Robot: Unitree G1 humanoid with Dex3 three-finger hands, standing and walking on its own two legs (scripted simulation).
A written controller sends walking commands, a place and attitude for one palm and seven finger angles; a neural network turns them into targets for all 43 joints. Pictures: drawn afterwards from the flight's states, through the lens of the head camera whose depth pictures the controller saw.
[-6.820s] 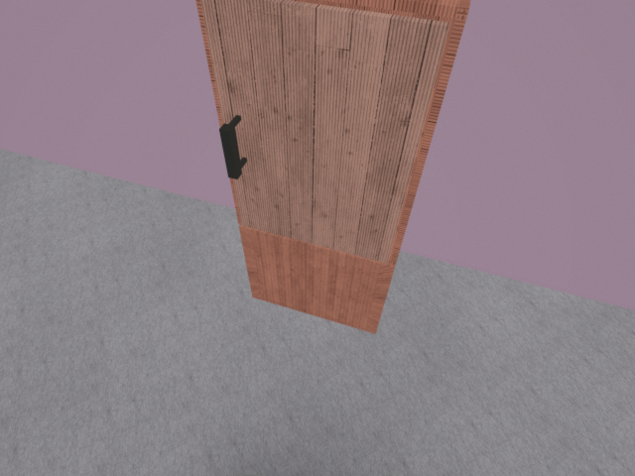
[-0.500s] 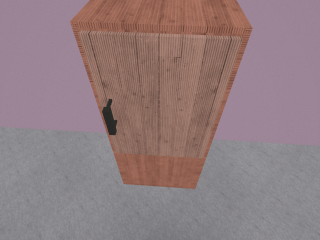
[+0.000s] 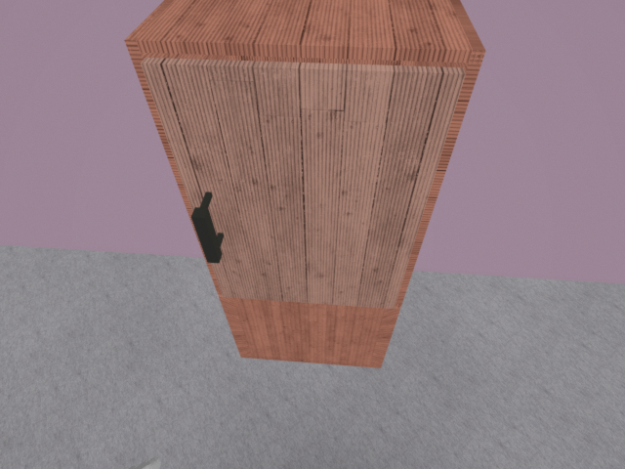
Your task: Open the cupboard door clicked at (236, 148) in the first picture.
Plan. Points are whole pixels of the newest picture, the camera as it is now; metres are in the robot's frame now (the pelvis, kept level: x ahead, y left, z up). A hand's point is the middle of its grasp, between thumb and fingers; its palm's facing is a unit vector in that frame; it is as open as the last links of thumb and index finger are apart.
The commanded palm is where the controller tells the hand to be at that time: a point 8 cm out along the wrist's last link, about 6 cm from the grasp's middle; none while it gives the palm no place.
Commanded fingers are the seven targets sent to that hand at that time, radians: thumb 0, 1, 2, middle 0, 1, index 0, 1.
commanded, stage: raise the hand with hooked fingers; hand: left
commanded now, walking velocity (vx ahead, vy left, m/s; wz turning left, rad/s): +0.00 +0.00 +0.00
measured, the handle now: (210, 227) +0.52 +0.23 -0.05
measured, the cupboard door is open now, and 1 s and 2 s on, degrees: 0 0 0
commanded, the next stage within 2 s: none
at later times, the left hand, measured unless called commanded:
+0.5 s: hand (149, 458) +0.15 +0.22 -0.06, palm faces +0.00 -1.00 -0.03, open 9.5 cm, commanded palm +0.13 +0.28 -0.06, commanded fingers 0.00 0.20 0.60 -0.25 -0.75 -0.25 -0.75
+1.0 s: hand (113, 418) +0.18 +0.28 -0.05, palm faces -0.01 -1.00 -0.05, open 12.5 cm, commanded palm +0.17 +0.34 -0.04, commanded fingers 0.00 -0.38 0.35 -0.29 -1.12 -0.29 -1.12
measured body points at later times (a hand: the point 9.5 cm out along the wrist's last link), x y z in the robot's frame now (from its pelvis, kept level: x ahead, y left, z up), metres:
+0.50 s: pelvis -0.07 +0.02 -0.10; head -0.01 +0.03 +0.34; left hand +0.14 +0.28 -0.06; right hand +0.15 -0.20 -0.17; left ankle -0.02 +0.14 -0.74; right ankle -0.03 -0.06 -0.74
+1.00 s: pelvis -0.06 +0.06 -0.09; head +0.01 +0.08 +0.36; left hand +0.18 +0.33 -0.05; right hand +0.11 -0.19 -0.15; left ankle -0.02 +0.14 -0.74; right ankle -0.03 -0.06 -0.74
